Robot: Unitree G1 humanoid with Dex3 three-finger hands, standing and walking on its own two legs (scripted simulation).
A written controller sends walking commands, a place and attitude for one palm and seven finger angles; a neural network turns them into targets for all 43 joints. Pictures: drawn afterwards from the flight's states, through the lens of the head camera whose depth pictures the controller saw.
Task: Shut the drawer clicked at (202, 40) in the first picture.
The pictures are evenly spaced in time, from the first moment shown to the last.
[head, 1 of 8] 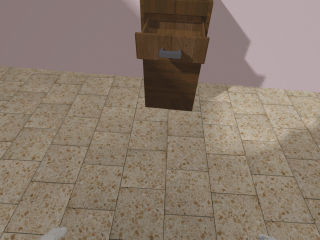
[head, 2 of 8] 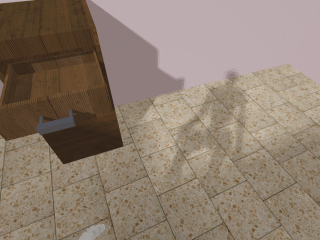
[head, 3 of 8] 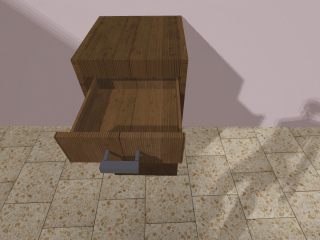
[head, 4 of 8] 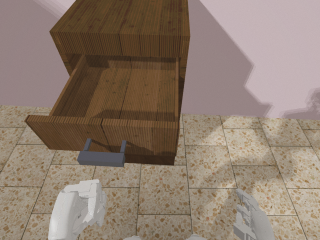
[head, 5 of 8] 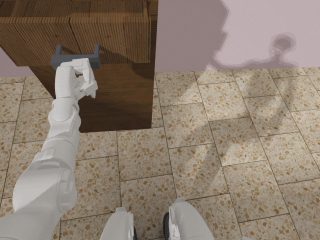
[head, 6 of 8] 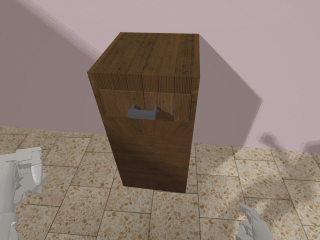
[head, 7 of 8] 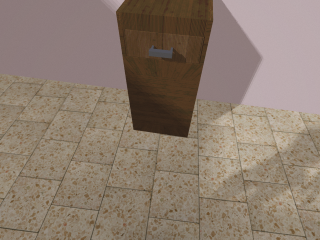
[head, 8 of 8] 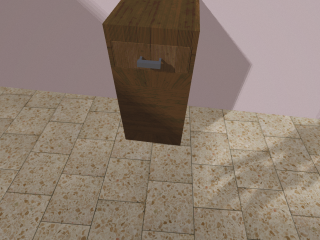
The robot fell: no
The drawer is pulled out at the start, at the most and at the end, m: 0.30 0.30 0.00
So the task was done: yes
